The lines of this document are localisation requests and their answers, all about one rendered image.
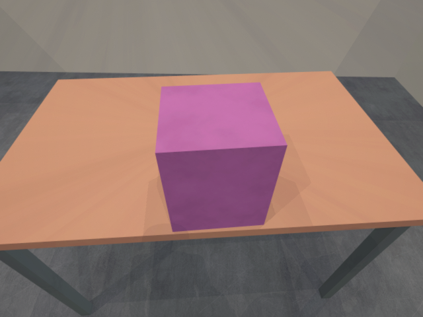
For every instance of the table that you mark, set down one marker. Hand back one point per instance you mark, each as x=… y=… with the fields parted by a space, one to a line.
x=83 y=171

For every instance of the carton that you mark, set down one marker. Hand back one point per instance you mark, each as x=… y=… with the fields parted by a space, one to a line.
x=219 y=151

